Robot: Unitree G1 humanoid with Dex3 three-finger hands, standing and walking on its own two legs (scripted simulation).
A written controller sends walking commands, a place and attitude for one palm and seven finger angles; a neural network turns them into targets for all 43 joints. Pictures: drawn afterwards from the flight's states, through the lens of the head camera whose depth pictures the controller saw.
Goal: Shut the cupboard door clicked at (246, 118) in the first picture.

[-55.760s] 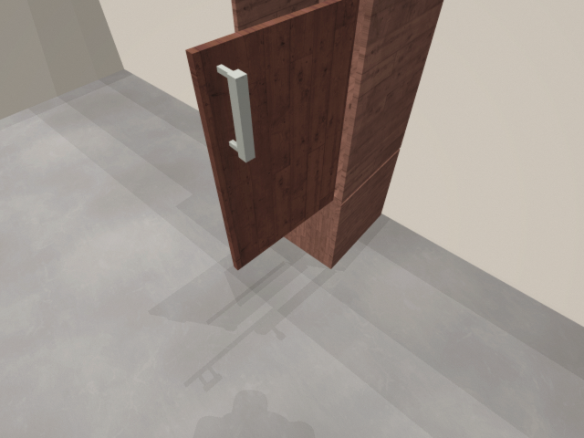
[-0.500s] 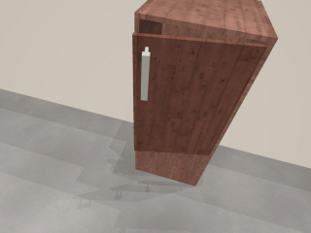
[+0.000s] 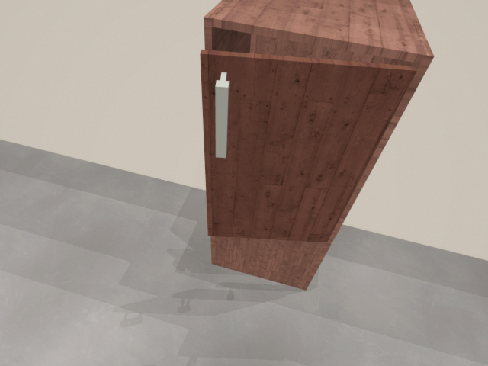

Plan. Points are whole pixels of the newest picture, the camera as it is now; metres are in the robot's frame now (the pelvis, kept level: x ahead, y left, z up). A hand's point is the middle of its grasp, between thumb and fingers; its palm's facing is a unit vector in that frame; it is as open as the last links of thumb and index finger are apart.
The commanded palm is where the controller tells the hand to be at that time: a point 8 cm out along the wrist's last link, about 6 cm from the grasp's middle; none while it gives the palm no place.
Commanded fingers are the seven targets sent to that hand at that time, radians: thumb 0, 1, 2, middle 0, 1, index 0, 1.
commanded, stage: look again from close up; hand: left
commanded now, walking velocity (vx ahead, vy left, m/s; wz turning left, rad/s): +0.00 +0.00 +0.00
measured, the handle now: (222, 116) +0.54 +0.09 +0.13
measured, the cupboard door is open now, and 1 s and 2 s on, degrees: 13 13 13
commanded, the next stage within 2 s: shuffle to correct the standing spot in 0.48 s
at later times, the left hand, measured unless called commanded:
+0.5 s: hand out of the picture -0.01 +0.16 -0.18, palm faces +0.01 -0.99 -0.15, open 7.4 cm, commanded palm none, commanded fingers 0.00 0.90 0.90 -0.20 -0.30 -0.20 -0.30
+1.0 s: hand out of the picture +0.00 +0.11 -0.18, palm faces +0.01 -0.98 -0.18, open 7.4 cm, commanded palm none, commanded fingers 0.00 0.90 0.90 -0.20 -0.30 -0.20 -0.30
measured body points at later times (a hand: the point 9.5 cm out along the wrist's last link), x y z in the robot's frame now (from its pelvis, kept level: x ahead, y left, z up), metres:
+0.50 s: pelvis +0.01 +0.00 +0.00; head +0.02 +0.02 +0.45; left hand -0.01 +0.21 -0.17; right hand +0.01 -0.23 -0.15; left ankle +0.06 +0.08 -0.74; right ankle -0.01 -0.12 -0.74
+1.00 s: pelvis +0.04 -0.05 -0.01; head +0.05 -0.05 +0.44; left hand +0.00 +0.17 -0.16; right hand +0.01 -0.27 -0.17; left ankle +0.06 +0.08 -0.74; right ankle -0.01 -0.12 -0.74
